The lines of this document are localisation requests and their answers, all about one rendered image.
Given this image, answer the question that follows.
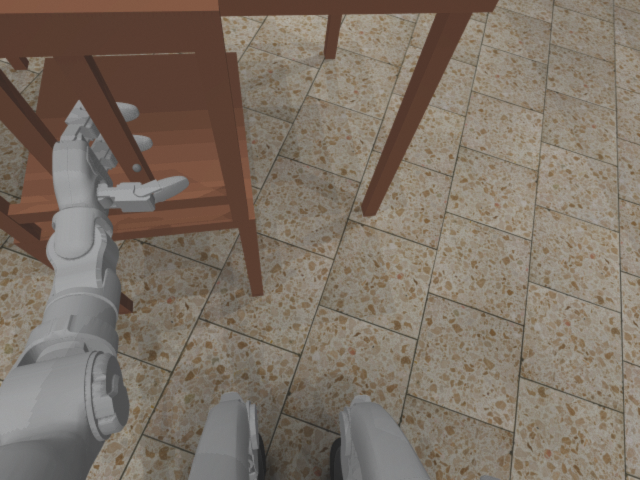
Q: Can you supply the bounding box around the chair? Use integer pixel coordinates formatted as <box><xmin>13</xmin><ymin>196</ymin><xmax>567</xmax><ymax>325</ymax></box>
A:
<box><xmin>0</xmin><ymin>0</ymin><xmax>264</xmax><ymax>315</ymax></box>

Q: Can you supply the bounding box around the right robot shin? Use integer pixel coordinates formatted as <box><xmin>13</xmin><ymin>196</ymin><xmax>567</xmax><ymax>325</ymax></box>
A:
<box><xmin>340</xmin><ymin>395</ymin><xmax>371</xmax><ymax>480</ymax></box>

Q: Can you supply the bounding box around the left robot hand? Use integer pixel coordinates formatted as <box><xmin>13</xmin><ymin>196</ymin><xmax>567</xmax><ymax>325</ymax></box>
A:
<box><xmin>52</xmin><ymin>100</ymin><xmax>189</xmax><ymax>217</ymax></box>

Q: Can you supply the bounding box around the robot right thigh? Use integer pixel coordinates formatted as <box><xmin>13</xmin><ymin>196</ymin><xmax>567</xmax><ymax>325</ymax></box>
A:
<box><xmin>339</xmin><ymin>402</ymin><xmax>431</xmax><ymax>480</ymax></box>

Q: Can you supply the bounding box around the left robot upper arm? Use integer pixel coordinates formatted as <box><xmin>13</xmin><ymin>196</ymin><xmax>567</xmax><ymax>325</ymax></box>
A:
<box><xmin>0</xmin><ymin>351</ymin><xmax>130</xmax><ymax>480</ymax></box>

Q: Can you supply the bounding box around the robot left forearm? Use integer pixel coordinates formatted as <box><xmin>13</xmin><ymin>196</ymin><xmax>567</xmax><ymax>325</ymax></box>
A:
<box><xmin>0</xmin><ymin>206</ymin><xmax>121</xmax><ymax>446</ymax></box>

